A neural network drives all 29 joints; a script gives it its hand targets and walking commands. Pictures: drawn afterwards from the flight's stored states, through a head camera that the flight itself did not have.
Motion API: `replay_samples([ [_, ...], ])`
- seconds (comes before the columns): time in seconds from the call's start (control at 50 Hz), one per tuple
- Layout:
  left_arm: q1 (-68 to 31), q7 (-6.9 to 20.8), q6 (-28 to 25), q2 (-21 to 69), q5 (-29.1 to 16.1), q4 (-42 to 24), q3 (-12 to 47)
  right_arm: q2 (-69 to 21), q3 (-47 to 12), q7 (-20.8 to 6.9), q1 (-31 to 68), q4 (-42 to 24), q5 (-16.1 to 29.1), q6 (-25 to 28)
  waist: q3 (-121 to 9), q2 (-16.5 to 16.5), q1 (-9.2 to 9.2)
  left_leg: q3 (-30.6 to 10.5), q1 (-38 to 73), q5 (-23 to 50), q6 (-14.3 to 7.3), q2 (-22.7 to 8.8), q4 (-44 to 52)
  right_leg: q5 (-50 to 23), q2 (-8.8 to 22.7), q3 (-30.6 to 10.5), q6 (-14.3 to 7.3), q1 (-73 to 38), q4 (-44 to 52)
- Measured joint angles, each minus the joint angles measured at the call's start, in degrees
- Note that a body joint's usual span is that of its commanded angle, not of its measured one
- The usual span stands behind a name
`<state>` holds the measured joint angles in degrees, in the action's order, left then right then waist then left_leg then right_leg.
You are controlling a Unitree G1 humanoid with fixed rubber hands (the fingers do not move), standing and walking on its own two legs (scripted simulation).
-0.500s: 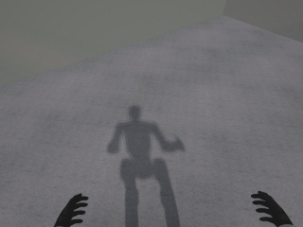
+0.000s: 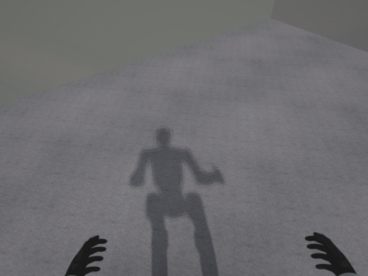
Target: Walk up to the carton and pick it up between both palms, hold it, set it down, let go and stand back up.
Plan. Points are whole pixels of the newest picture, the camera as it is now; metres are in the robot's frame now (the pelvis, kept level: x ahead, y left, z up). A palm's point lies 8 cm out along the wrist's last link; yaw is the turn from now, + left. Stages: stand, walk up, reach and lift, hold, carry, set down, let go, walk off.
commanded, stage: stand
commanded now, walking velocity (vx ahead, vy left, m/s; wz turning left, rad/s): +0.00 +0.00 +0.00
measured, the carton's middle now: out of the picture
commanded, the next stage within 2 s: walk up in 0.14 s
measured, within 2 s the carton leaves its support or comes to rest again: neither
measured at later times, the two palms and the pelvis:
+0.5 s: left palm out of the picture +0.12 +0.30 -0.06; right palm out of the picture +0.15 -0.29 -0.06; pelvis -0.01 +0.02 +0.01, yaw +3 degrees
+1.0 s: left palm out of the picture -0.01 +0.53 -0.09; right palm out of the picture +0.11 -0.09 -0.04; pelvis -0.08 +0.19 +0.01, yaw +14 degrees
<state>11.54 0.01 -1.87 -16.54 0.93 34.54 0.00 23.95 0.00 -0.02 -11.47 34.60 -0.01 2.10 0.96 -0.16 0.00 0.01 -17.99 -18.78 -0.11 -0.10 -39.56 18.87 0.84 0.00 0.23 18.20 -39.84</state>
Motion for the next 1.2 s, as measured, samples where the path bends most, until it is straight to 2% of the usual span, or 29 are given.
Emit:
replay_samples([
  [0.36,0.00,0.03,0.00,-0.05,0.00,0.03,0.00,-0.01,0.00,-0.02,0.00,0.09,0.00,0.00,0.00,-0.08,0.00,0.00,0.00,0.00,0.03,-0.01,0.00,0.00,-0.01,0.00,0.00,0.00,0.00],
  [0.4,0.00,-0.04,0.00,-0.41,-0.56,0.03,-0.02,0.45,-0.03,-1.33,0.00,0.14,-0.21,-0.88,0.34,-0.30,-0.02,0.04,-0.35,1.50,-0.12,0.49,-0.21,-0.07,0.50,-0.05,0.00,0.02,0.01],
  [0.48,0.07,-0.87,0.51,-1.77,-0.80,0.06,-0.58,2.45,0.01,-3.13,0.02,0.18,-0.30,-4.12,1.80,-1.57,-0.09,0.12,-5.74,-4.74,0.01,3.04,-14.42,-0.47,4.54,-0.11,-0.01,0.18,0.19],
  [0.58,0.42,-1.98,1.13,-3.79,-0.80,0.03,-1.58,4.19,-0.01,-4.84,-0.01,0.12,-0.29,-6.03,3.24,-1.04,-0.02,-1.57,-8.43,-2.46,1.04,1.81,-23.24,-1.80,7.91,0.01,0.19,0.72,1.49],
  [0.68,0.41,-2.19,1.34,-5.83,-0.45,0.03,-2.27,4.39,-0.01,-5.58,-0.02,0.07,-0.29,-6.90,3.44,-0.88,0.02,-1.76,-8.22,-1.95,1.62,-1.37,-22.06,-2.74,9.98,0.09,1.29,2.75,1.55],
  [0.74,0.08,-2.05,1.67,-6.92,-0.28,0.02,-2.56,4.43,-0.01,-5.65,-0.22,0.05,-0.29,-6.89,3.36,-0.82,0.08,-1.81,-4.83,-2.39,1.06,-3.18,-11.85,-3.36,10.70,0.16,2.35,3.76,1.20],
  [0.76,-0.49,-1.95,1.98,-7.37,-0.27,0.05,-2.58,4.53,0.00,-5.63,-0.66,0.05,-0.28,-6.58,3.35,-0.98,0.23,-1.74,-2.96,-6.93,0.88,-2.94,-8.39,-3.19,11.19,0.14,2.01,4.73,-0.32],
  [0.78,-1.63,-1.87,2.60,-7.91,-0.42,0.15,-2.81,3.78,-0.04,-5.44,-1.03,0.16,-0.29,-6.33,4.23,-2.06,0.22,-1.65,-2.98,-10.02,0.50,-1.93,-8.52,0.68,11.61,0.12,1.48,5.90,-3.93],
  [0.8,-2.32,-1.90,3.29,-8.06,-0.87,0.16,-3.14,2.56,-0.05,-5.32,-1.23,0.16,-0.28,-6.22,5.18,-2.90,0.25,-1.73,-3.15,-9.40,0.07,-1.20,-8.81,4.90,10.64,0.27,1.35,7.10,-8.17],
  [0.84,-2.50,-1.95,4.03,-8.07,-1.39,0.13,-3.14,0.97,0.00,-4.88,-1.40,0.15,-0.29,-5.94,6.11,-2.90,0.29,-2.01,-3.25,-5.23,-0.95,-1.11,-7.41,9.15,5.81,0.37,1.34,10.19,-16.20],
  [0.88,-3.04,-2.08,4.21,-8.09,-1.58,0.13,-3.14,0.61,0.02,-4.16,-2.02,0.14,-0.29,-5.93,6.08,-2.58,0.81,-3.04,-3.30,-2.32,-1.91,0.03,-3.61,9.47,1.97,0.23,1.29,12.69,-20.12],
  [0.92,-3.65,-2.20,4.22,-8.10,-1.92,0.13,-3.14,1.41,0.03,-3.59,-2.29,0.13,-0.29,-5.91,6.14,-2.13,0.93,-4.23,-3.31,0.71,-2.79,2.09,0.43,9.30,-0.10,0.16,1.10,13.98,-20.36],
  [1.02,-1.93,-2.77,4.25,-8.11,-2.21,2.00,-3.14,3.19,-0.01,-3.26,-2.30,0.13,-0.29,-5.62,6.07,-1.87,0.88,-4.97,-3.03,4.81,-5.70,7.51,4.94,6.60,-2.22,0.08,0.98,14.41,-19.22],
  [1.12,-1.02,-2.95,4.23,-8.13,-2.83,3.55,-3.13,2.26,-0.03,-3.26,-2.30,0.13,-0.29,-5.63,6.02,-1.27,0.87,-5.60,-2.90,7.23,-7.39,11.99,6.70,6.44,-2.75,0.04,0.10,11.66,-10.75],
  [1.16,-0.83,-2.99,4.22,-8.14,-2.92,3.79,-3.13,1.74,-0.03,-3.26,-2.31,0.13,-0.29,-5.65,5.99,-0.61,0.86,-6.27,-2.60,8.54,-7.15,13.47,7.84,6.22,-3.11,0.04,-0.61,9.35,-6.43],
  [1.2,0.06,-3.14,4.19,-8.16,-2.93,3.82,-3.13,1.71,-0.03,-3.44,-2.27,0.12,-0.29,-5.78,5.91,0.33,0.81,-7.00,-2.55,9.82,-4.21,14.96,8.73,5.96,-3.45,-0.02,-1.90,5.16,0.72],
])
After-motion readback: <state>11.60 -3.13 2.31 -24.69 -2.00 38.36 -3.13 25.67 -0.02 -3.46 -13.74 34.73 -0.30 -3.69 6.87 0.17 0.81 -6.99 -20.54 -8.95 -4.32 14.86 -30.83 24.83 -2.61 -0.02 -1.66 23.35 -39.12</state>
